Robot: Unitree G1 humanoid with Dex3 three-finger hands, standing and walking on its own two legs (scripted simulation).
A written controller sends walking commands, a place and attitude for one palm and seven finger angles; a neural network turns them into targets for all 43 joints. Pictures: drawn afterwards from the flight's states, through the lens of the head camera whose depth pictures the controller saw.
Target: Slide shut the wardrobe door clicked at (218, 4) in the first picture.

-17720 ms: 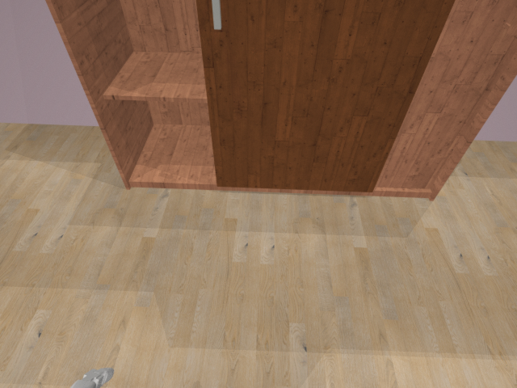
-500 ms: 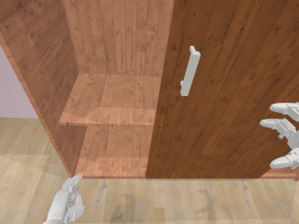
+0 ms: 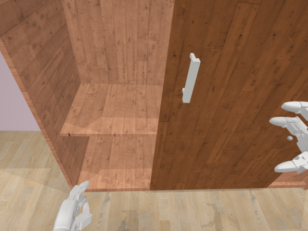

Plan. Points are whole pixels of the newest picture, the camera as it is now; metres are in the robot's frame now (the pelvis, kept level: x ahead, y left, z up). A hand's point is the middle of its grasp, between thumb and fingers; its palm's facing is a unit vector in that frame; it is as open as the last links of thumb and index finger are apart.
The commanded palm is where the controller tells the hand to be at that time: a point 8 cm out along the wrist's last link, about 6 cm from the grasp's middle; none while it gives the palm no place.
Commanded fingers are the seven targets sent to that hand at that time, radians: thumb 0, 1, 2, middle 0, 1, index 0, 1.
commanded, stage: move the hooked fingers beside the handle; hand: right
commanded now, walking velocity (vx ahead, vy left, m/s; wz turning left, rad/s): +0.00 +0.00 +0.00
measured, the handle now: (189, 78) +0.54 -0.10 +0.16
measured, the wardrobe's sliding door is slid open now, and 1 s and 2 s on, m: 0.47 0.47 0.47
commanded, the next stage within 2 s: none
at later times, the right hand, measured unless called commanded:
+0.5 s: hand (253, 120) +0.35 -0.24 +0.16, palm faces +0.02 +1.00 -0.05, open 14.0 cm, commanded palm +0.32 -0.28 +0.17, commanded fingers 0.00 0.50 -0.30 0.30 1.20 0.30 1.20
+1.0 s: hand (233, 102) +0.40 -0.20 +0.18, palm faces +0.00 +1.00 -0.01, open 14.0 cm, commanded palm +0.38 -0.25 +0.17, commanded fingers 0.00 0.50 -0.30 0.30 1.20 0.30 1.20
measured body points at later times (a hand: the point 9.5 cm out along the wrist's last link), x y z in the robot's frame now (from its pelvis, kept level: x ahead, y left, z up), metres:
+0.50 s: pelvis +0.00 +0.00 +0.00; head +0.00 +0.02 +0.45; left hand +0.16 +0.24 -0.09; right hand +0.34 -0.29 +0.17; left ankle +0.03 +0.11 -0.74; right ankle -0.03 -0.12 -0.74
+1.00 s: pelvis +0.01 +0.00 +0.00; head +0.01 +0.02 +0.45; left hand +0.15 +0.24 -0.09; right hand +0.39 -0.25 +0.18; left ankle +0.03 +0.11 -0.74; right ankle -0.03 -0.12 -0.74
